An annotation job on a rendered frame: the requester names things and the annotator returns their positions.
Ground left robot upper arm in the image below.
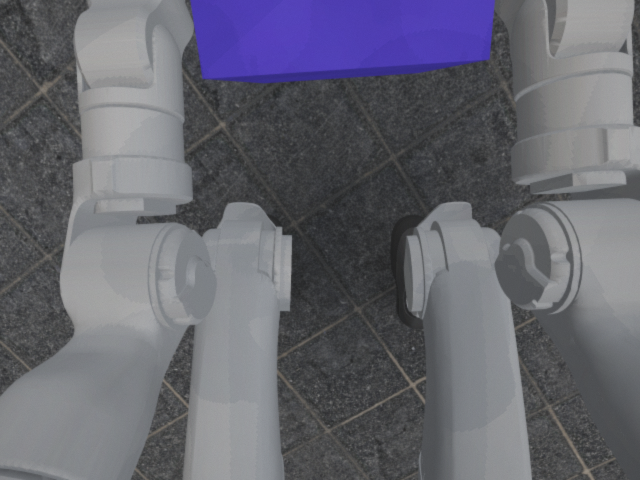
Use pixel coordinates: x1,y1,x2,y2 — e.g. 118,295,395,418
0,223,217,480

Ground carton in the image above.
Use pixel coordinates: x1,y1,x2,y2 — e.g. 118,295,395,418
190,0,495,83

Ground right robot upper arm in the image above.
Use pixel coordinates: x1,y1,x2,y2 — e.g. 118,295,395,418
494,198,640,480

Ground left robot forearm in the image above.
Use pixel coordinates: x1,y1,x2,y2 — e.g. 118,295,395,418
60,0,194,307

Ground robot left thigh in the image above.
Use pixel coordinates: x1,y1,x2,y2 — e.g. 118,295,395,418
182,220,292,480

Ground left robot foot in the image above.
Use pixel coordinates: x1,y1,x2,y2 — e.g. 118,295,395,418
266,214,285,235

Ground right robot forearm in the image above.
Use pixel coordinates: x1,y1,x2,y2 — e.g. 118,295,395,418
494,0,640,201

